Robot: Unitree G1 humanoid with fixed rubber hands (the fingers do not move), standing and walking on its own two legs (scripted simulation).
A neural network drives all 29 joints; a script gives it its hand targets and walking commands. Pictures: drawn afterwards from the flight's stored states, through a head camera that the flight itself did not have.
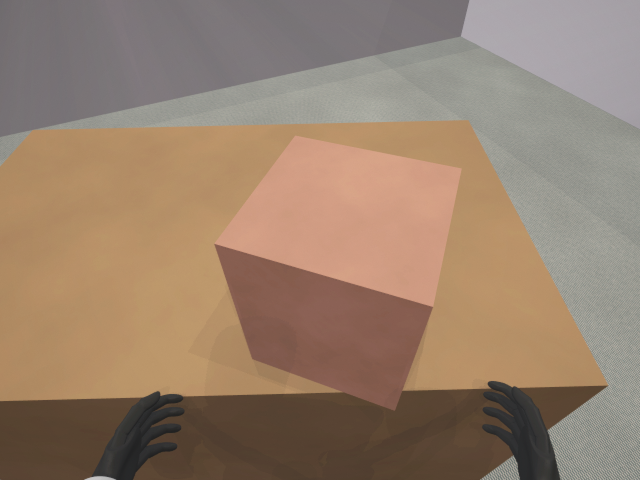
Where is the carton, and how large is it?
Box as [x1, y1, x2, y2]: [214, 136, 461, 410]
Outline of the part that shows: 295,136 214,243 251,356 253,359 394,410 432,308 461,168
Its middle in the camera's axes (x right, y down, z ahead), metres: +0.03 +0.04 +0.50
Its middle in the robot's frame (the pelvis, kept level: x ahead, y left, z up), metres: +0.36 +0.02 +0.07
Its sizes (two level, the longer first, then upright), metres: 0.210 0.200 0.250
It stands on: a pedestal, 0.73 m high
